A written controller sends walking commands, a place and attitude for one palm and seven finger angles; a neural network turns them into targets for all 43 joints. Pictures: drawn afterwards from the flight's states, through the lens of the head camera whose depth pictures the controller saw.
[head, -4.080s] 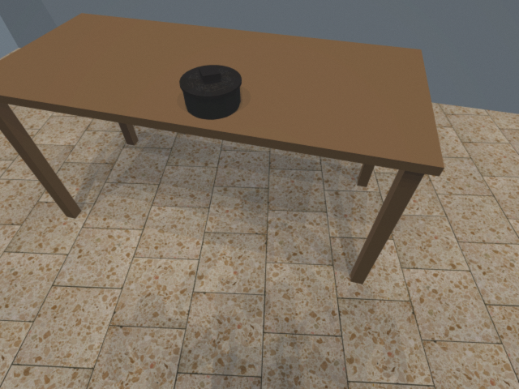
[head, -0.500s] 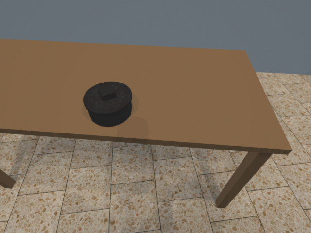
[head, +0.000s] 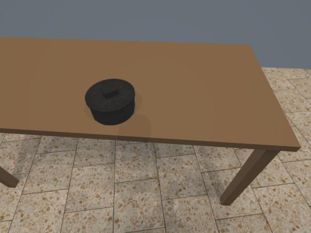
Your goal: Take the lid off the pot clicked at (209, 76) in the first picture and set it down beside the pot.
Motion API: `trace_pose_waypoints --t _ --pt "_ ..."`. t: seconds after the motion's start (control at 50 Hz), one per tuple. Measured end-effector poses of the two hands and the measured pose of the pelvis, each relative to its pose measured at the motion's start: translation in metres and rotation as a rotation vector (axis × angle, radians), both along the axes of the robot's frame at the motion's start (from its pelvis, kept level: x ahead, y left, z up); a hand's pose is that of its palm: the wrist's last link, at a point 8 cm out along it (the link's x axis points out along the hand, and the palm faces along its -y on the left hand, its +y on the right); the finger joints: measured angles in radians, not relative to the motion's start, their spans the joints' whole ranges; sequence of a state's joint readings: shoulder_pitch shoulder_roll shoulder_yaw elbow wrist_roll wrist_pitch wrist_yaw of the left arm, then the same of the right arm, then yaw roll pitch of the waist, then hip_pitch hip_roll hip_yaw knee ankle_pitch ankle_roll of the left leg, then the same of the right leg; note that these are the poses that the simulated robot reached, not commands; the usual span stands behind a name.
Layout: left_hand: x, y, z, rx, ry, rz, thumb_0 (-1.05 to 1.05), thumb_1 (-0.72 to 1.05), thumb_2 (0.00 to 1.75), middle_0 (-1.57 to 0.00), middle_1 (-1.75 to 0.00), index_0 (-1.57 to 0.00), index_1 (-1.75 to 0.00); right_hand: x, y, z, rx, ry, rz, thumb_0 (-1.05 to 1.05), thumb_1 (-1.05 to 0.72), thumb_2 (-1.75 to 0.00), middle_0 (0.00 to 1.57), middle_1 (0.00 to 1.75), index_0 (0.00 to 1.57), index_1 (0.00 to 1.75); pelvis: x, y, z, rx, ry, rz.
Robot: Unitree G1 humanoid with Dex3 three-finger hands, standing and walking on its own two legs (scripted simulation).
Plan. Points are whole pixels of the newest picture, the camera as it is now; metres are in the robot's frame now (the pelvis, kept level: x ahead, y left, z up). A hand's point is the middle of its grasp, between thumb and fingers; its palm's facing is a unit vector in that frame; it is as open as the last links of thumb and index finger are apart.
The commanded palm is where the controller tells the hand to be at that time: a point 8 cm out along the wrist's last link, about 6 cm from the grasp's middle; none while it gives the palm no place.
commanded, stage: look again from close up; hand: left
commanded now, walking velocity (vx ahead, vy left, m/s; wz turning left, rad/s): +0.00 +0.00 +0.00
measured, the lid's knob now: (109, 89) +0.55 +0.20 +0.05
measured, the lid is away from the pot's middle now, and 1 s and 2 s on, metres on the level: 0.00 0.00 0.00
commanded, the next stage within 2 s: shuffle to correct the standing spot in 0.86 s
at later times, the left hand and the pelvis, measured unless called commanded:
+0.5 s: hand out of the picture +0.02 +0.20 -0.17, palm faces -0.01 -0.97 -0.23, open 7.4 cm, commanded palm none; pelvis +0.00 +0.02 +0.00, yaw -1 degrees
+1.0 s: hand out of the picture -0.01 +0.19 -0.17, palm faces -0.02 -0.98 -0.21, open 7.4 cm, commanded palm none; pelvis -0.01 +0.02 +0.01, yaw -2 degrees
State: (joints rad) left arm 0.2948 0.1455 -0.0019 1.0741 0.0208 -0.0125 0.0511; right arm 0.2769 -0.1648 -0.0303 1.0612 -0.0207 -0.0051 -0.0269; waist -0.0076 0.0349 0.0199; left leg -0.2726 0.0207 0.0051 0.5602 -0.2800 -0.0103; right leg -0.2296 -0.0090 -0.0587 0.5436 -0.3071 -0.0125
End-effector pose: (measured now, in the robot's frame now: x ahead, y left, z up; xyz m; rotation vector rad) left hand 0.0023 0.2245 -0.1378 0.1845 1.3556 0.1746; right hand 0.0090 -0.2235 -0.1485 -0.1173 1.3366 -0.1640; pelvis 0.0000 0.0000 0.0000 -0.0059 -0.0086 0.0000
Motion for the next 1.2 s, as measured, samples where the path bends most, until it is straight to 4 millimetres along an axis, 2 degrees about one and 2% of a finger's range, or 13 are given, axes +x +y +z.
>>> trace_pose_waypoints --t 0.12,0.24,0.32,0.42,0.6,0.74,1.06,1.2 --pt "0.033 0.012 0.003 0.011 -0.089 -0.017 0.0 0.91 0.9 -0.2 -0.3 -0.2 -0.29 0.01 0.006 0.002 -0.01 -0.022 0.009 0.01 -0.93 -0.9 0.2 0.3 0.2 0.29 0.003 0.008 0.0 0.006 -0.007 -0.005" --pt "0.045 0.018 0.004 0.007 -0.117 -0.037 0.0 0.91 0.9 -0.2 -0.3 -0.2 -0.29 0.016 0.009 0.006 -0.018 -0.043 0.012 0.01 -0.93 -0.9 0.2 0.3 0.2 0.3 0.001 0.013 0.001 0.008 -0.014 -0.011" --pt "0.04 0.02 0.004 0.001 -0.1 -0.043 0.0 0.91 0.9 -0.2 -0.3 -0.2 -0.29 0.017 0.01 0.008 -0.02 -0.047 0.015 0.01 -0.92 -0.9 0.2 0.3 0.2 0.3 -0.001 0.016 0.002 0.008 -0.013 -0.015" --pt "0.025 0.022 0.003 -0.005 -0.058 -0.039 0.0 0.91 0.9 -0.2 -0.3 -0.2 -0.29 0.014 0.012 0.009 -0.02 -0.037 0.017 0.01 -0.92 -0.9 0.2 0.3 0.2 0.3 -0.003 0.018 0.003 0.009 -0.014 -0.019" --pt "-0.006 0.024 0.002 -0.007 0.025 -0.022 0.0 0.9 0.9 -0.2 -0.3 -0.2 -0.29 0.003 0.016 0.008 -0.012 0.0 0.016 0.01 -0.92 -0.9 0.2 0.3 0.2 0.3 -0.005 0.02 0.005 0.01 -0.017 -0.024" --pt "-0.02 0.022 0.003 -0.01 0.063 -0.016 0.0 0.91 0.9 -0.2 -0.3 -0.2 -0.29 -0.007 0.02 0.007 -0.002 0.025 0.009 0.01 -0.92 -0.9 0.2 0.3 0.2 0.3 -0.007 0.021 0.005 0.012 -0.018 -0.028" --pt "-0.015 0.013 0.002 -0.022 0.044 -0.024 0.0 0.9 0.9 -0.2 -0.3 -0.2 -0.29 -0.027 0.026 0.003 0.025 0.062 -0.009 0.01 -0.91 -0.9 0.2 0.3 0.2 0.29 -0.009 0.019 0.005 0.015 -0.019 -0.034" --pt "-0.01 0.022 -0.001 -0.024 0.054 -0.001 0.0 0.9 0.9 -0.21 -0.3 -0.2 -0.29 -0.031 0.031 0.0 0.021 0.102 -0.013 0.01 -0.91 -0.9 0.2 0.3 0.2 0.29 0.004 0.025 0.0 0.007 -0.005 -0.032"
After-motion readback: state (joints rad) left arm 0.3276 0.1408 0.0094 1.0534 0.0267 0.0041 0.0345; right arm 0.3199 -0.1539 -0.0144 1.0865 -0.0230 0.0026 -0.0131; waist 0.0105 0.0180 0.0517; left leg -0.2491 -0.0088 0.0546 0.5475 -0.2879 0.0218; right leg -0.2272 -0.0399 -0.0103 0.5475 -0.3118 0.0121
